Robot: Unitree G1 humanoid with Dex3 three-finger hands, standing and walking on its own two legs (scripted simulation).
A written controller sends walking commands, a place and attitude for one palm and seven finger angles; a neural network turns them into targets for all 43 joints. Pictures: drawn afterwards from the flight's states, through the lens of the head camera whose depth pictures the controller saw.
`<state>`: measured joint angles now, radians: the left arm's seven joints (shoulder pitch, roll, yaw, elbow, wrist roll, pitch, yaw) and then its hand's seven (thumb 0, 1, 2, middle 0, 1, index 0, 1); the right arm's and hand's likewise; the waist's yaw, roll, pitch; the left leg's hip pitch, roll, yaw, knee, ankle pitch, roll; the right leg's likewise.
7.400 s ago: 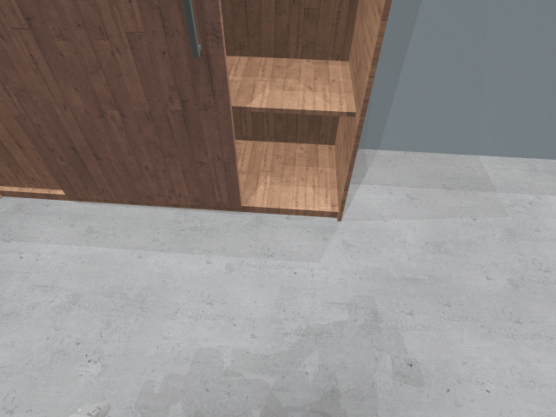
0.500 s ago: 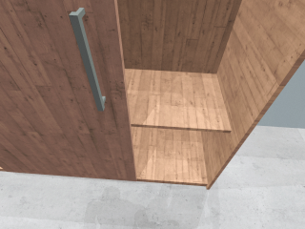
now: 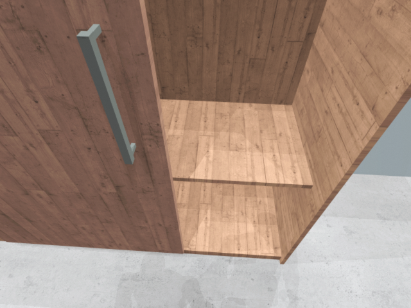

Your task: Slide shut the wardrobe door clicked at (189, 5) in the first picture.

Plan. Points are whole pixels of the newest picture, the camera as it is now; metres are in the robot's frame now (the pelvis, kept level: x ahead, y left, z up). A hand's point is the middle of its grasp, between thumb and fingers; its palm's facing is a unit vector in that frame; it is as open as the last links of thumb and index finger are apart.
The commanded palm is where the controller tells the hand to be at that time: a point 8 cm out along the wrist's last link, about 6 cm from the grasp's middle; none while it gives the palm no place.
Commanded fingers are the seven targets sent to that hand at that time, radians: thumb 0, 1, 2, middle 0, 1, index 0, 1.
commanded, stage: come to a stop and stand still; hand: left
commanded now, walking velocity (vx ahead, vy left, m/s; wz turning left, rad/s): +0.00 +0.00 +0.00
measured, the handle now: (115, 106) +0.44 +0.21 +0.17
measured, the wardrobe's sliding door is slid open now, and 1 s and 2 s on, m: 0.46 0.46 0.46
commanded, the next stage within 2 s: look again from close up in 0.10 s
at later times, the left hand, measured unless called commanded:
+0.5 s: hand out of the picture -0.02 +0.16 -0.17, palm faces +0.06 -0.98 -0.20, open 7.4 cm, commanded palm none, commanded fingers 0.00 0.90 0.90 -0.20 -0.30 -0.20 -0.30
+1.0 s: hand out of the picture -0.03 +0.15 -0.17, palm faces +0.07 -0.98 -0.20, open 7.4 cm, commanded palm none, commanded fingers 0.00 0.90 0.90 -0.20 -0.30 -0.20 -0.30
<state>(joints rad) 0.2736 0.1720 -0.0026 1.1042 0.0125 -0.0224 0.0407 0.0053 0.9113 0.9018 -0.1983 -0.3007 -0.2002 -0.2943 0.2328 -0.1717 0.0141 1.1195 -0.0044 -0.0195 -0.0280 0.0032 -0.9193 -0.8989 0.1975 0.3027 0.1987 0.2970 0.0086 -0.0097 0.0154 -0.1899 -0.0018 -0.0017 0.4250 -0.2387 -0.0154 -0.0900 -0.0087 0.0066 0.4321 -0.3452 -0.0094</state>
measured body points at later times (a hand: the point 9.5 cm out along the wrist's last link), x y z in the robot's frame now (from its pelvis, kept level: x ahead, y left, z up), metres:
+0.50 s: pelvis +0.00 -0.01 +0.00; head +0.01 -0.01 +0.45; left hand -0.02 +0.21 -0.16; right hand +0.01 -0.23 -0.16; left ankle -0.01 +0.13 -0.74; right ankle -0.07 -0.11 -0.74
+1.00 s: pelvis +0.00 -0.01 +0.00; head +0.01 -0.02 +0.45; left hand -0.03 +0.20 -0.16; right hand +0.00 -0.23 -0.16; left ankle -0.01 +0.13 -0.74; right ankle -0.07 -0.11 -0.74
